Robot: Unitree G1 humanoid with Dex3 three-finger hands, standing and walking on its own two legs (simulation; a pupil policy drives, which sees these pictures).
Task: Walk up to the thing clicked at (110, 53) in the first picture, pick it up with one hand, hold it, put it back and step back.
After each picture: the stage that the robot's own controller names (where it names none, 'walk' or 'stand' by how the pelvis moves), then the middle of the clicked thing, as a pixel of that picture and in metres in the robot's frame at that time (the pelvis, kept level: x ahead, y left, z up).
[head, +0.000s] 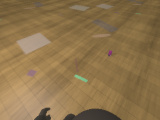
stand; (110, 53) +1.40 -0.44 -0.72
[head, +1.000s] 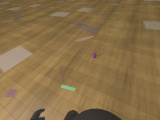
walk; (94, 55) +1.33 +0.00 -0.69
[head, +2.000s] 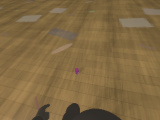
walk; (76, 71) +0.83 +0.27 -0.71
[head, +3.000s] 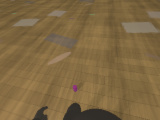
walk; (75, 88) +0.51 +0.25 -0.71
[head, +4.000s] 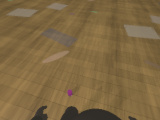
stand; (70, 93) +0.40 +0.23 -0.70
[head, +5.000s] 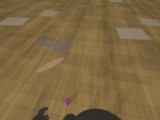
stand; (67, 101) +0.33 +0.24 -0.72
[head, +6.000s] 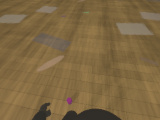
stand; (69, 101) +0.30 +0.22 -0.71
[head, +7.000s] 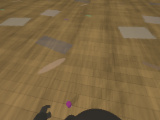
stand; (69, 104) +0.29 +0.23 -0.72
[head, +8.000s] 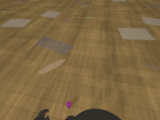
stand; (69, 104) +0.29 +0.23 -0.72
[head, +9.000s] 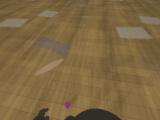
stand; (67, 105) +0.28 +0.25 -0.72
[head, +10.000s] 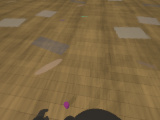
stand; (66, 105) +0.28 +0.25 -0.73
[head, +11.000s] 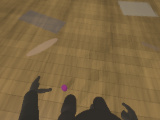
go down; (64, 88) +0.31 +0.24 -0.61
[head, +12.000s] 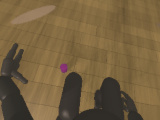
go down; (64, 68) +0.39 +0.23 -0.32
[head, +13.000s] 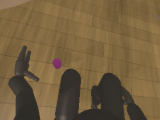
close in; (57, 64) +0.38 +0.24 -0.27
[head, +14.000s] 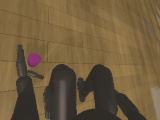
close in; (33, 60) +0.37 +0.26 -0.22
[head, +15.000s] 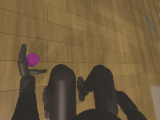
close; (32, 60) +0.36 +0.27 -0.23
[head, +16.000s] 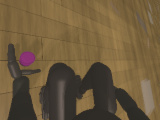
go down; (26, 59) +0.36 +0.26 -0.22
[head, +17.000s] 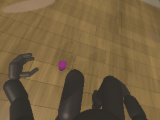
lift; (62, 66) +0.39 +0.23 -0.27
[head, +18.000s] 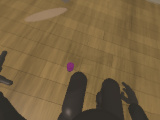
go down; (70, 67) +0.41 +0.21 -0.32
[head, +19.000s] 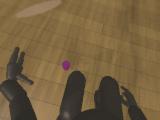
go down; (66, 65) +0.39 +0.22 -0.30
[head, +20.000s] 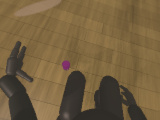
go down; (66, 65) +0.39 +0.21 -0.29
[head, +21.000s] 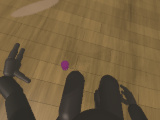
close in; (65, 65) +0.39 +0.21 -0.28
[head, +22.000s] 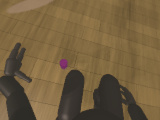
close in; (63, 64) +0.39 +0.22 -0.28
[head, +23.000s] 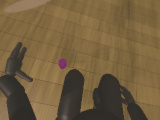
close in; (62, 64) +0.39 +0.22 -0.27
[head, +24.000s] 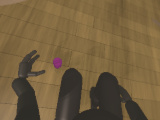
close in; (57, 63) +0.38 +0.23 -0.25
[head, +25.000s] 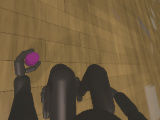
close; (31, 59) +0.38 +0.25 -0.23
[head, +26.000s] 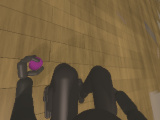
lift; (35, 64) +0.33 +0.26 -0.22
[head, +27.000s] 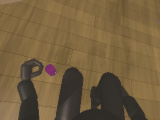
lift; (51, 70) +0.30 +0.27 -0.24
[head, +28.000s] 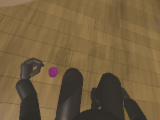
lift; (53, 72) +0.30 +0.26 -0.24
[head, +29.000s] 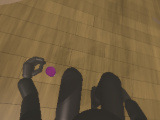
lift; (51, 72) +0.30 +0.26 -0.24
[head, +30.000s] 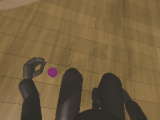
lift; (52, 72) +0.30 +0.26 -0.24
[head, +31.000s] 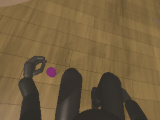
lift; (51, 72) +0.30 +0.26 -0.24
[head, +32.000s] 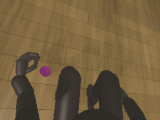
lift; (45, 71) +0.30 +0.27 -0.23
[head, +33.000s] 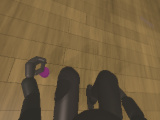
lift; (44, 72) +0.30 +0.27 -0.23
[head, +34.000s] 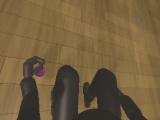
lift; (39, 71) +0.29 +0.28 -0.23
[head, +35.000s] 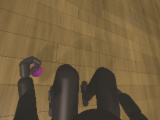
lift; (36, 71) +0.29 +0.28 -0.22
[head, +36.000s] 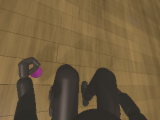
lift; (36, 72) +0.28 +0.28 -0.22
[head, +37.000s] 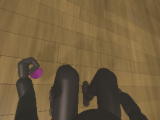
lift; (36, 72) +0.28 +0.28 -0.22
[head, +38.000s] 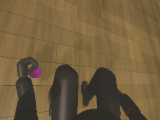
lift; (35, 72) +0.28 +0.28 -0.22
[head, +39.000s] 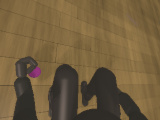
lift; (35, 72) +0.28 +0.28 -0.22
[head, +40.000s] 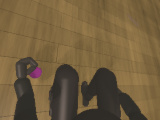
lift; (36, 72) +0.28 +0.28 -0.22
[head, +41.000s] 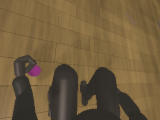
lift; (34, 71) +0.29 +0.28 -0.22
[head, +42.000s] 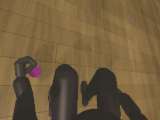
lift; (35, 71) +0.29 +0.28 -0.22
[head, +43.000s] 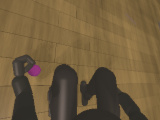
lift; (34, 71) +0.29 +0.28 -0.22
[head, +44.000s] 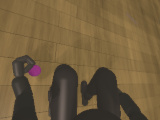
lift; (35, 71) +0.29 +0.28 -0.22
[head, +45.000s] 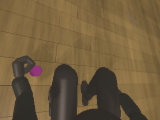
lift; (35, 71) +0.29 +0.28 -0.22
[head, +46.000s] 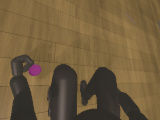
lift; (34, 70) +0.29 +0.28 -0.22
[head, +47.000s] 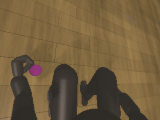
lift; (35, 70) +0.29 +0.28 -0.22
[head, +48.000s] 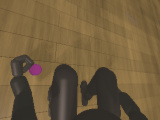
lift; (35, 70) +0.29 +0.28 -0.22
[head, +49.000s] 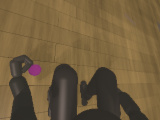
lift; (34, 70) +0.30 +0.28 -0.22
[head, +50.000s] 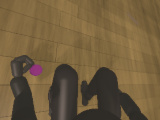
lift; (35, 70) +0.29 +0.28 -0.22
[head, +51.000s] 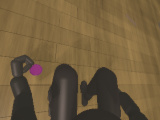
lift; (35, 70) +0.30 +0.28 -0.22
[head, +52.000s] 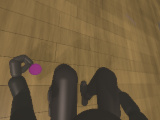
lift; (35, 69) +0.30 +0.28 -0.22
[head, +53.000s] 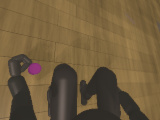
lift; (34, 69) +0.30 +0.29 -0.22
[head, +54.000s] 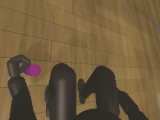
lift; (31, 70) +0.29 +0.28 -0.21
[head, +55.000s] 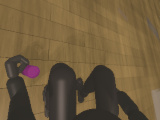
lift; (29, 70) +0.29 +0.27 -0.21
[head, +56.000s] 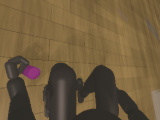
lift; (30, 71) +0.29 +0.27 -0.21
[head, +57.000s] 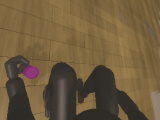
lift; (29, 71) +0.29 +0.28 -0.21
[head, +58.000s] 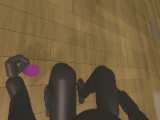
lift; (30, 70) +0.29 +0.28 -0.21
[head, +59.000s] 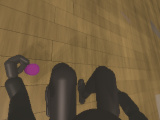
lift; (31, 69) +0.29 +0.28 -0.22
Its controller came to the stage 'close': yes
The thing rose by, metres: 0.01
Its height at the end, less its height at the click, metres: +0.00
